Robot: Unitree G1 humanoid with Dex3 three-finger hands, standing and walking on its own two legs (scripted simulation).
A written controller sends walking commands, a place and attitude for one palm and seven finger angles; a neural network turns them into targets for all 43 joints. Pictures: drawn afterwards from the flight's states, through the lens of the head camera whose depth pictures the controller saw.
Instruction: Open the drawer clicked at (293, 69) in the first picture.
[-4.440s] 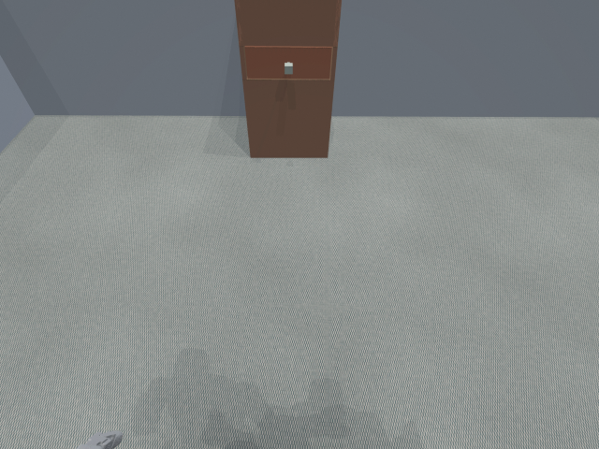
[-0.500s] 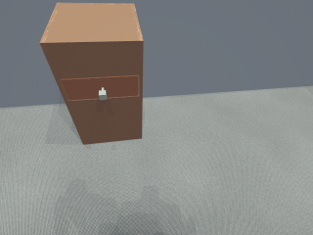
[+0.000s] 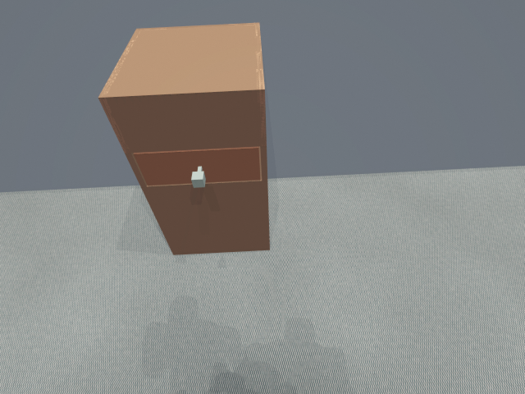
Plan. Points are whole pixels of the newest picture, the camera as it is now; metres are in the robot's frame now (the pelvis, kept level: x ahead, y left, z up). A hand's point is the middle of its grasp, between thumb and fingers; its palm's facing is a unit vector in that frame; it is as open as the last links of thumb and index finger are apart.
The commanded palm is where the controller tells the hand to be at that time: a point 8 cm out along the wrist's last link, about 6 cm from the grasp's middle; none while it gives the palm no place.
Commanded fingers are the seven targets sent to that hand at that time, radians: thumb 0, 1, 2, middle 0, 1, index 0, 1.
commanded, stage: take the last steps up to it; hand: left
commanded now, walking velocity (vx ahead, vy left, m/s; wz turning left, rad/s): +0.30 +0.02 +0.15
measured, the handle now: (199, 175) +0.77 +0.25 -0.24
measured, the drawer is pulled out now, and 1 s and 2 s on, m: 0.00 0.00 0.00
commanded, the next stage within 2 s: come to a stop and stand still in 0.88 s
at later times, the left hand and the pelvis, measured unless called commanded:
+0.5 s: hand out of the picture +0.09 +0.21 -0.17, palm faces +0.07 -0.98 -0.18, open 7.4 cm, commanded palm none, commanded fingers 0.00 0.90 0.90 -0.20 -0.30 -0.20 -0.30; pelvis +0.08 +0.02 +0.00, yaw +2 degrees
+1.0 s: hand (189, 381) +0.18 +0.15 -0.18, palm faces +0.17 -0.98 -0.13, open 7.3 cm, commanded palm none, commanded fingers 0.00 0.90 0.90 -0.20 -0.30 -0.20 -0.30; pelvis +0.23 +0.01 +0.00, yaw +4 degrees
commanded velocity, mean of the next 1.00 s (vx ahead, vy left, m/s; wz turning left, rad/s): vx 0.23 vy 0.00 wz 0.04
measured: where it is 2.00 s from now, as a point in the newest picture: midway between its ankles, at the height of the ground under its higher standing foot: outside the picture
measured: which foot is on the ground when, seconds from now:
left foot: up 0.00-0.14, down 0.16-0.60, up 0.62-1.00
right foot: down 0.00-0.16, up 0.18-0.58, down 0.60-1.00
